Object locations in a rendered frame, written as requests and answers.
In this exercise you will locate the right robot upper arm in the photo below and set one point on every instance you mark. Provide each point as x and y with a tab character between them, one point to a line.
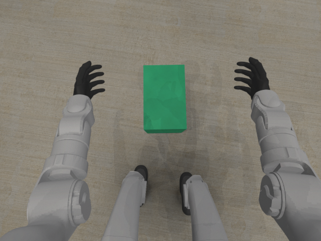
294	201

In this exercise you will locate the robot left forearm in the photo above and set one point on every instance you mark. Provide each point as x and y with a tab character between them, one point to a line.
68	159

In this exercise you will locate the left robot shin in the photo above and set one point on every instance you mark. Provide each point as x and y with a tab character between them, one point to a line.
133	173

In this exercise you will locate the carton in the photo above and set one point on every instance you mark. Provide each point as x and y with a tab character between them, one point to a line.
164	99

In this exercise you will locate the left robot upper arm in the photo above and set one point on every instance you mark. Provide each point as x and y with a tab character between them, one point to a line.
55	210

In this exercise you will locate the robot right forearm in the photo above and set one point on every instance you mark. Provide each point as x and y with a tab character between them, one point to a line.
276	136

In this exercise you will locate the robot left hand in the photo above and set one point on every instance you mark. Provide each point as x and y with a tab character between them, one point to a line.
83	85

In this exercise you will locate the robot left thigh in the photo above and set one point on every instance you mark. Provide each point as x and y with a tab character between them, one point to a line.
124	219

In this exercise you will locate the robot right hand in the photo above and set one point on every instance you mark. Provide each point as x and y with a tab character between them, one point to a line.
258	80

